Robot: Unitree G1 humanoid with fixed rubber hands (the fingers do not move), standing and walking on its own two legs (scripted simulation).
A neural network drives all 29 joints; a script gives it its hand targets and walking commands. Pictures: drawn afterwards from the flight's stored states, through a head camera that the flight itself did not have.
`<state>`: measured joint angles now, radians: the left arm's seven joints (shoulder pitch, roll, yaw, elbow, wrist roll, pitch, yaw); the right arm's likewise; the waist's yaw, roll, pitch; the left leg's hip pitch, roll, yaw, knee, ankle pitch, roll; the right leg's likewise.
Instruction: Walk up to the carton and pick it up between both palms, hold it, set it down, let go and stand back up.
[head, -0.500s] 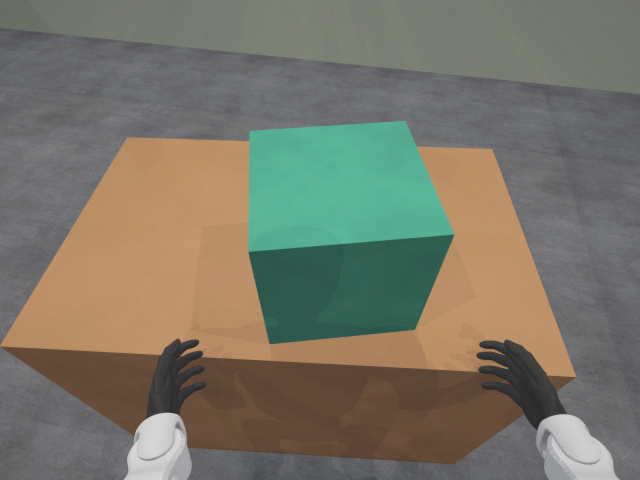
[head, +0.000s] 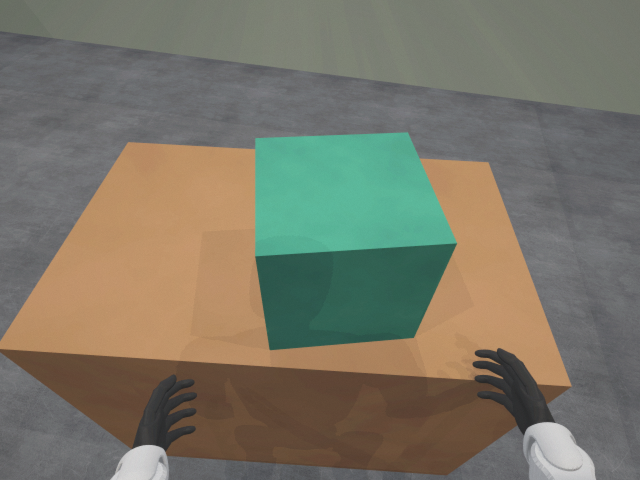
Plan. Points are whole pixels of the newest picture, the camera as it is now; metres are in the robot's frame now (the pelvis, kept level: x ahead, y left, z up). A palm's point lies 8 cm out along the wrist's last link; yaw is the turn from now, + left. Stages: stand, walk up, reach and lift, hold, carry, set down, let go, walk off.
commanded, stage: set down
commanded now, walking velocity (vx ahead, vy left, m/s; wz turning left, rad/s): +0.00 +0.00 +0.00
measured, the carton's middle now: (338, 242) +0.47 +0.01 +0.02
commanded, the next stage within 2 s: let go in 0.06 s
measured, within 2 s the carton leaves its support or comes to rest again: neither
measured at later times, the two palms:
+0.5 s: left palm (152, 455) +0.18 +0.24 -0.08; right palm (524, 415) +0.23 -0.23 -0.03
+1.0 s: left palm out of the picture +0.14 +0.31 -0.05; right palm (555, 458) +0.19 -0.26 -0.05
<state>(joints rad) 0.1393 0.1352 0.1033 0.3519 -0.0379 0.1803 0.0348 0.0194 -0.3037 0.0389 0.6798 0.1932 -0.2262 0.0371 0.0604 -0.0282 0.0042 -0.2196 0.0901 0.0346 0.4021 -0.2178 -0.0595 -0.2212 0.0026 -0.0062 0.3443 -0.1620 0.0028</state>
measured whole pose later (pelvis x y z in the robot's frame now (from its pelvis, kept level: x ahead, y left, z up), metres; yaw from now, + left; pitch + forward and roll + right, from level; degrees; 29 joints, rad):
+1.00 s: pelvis +0.01 +0.00 +0.00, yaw +2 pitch -1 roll -1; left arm 0.24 0.38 0.10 0.60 0.00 -0.01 -0.03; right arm 0.19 -0.33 0.02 0.66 0.01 -0.07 0.01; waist 0.03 0.00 -0.07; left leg -0.14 0.09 0.00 0.41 -0.25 -0.05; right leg -0.14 0.00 -0.04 0.36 -0.21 0.01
